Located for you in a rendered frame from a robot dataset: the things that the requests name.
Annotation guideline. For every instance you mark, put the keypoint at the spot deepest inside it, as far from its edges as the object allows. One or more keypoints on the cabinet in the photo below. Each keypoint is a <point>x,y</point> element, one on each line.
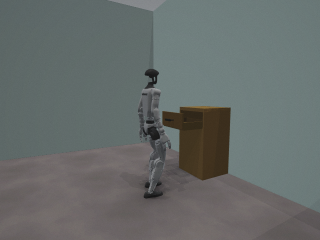
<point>204,153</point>

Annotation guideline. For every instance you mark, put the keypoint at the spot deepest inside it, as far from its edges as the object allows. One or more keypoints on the robot left forearm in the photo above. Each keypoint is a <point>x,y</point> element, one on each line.
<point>141,119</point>

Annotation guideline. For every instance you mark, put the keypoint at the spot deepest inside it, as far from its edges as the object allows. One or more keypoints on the robot right forearm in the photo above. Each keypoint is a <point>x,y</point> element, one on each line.
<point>158,121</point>

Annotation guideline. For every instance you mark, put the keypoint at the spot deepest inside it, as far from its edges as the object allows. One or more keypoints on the robot left hand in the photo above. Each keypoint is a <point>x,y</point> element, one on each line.
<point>140,135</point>

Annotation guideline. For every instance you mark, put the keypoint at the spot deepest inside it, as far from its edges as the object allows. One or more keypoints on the right robot upper arm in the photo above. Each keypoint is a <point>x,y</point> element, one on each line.
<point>155,99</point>

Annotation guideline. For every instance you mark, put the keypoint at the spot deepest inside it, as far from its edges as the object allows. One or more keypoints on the robot left foot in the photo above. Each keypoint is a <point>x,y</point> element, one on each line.
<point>147,184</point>

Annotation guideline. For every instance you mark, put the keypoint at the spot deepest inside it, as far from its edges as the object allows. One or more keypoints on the drawer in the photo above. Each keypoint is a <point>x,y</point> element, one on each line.
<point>178,121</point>

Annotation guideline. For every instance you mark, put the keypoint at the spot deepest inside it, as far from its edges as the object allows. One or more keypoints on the robot right hand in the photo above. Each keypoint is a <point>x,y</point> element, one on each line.
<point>164,138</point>

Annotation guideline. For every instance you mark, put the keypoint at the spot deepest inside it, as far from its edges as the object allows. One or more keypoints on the left robot upper arm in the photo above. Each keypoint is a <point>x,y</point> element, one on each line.
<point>140,105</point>

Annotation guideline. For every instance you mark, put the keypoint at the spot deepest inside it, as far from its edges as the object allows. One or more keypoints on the humanoid robot head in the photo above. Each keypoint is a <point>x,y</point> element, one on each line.
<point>151,73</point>

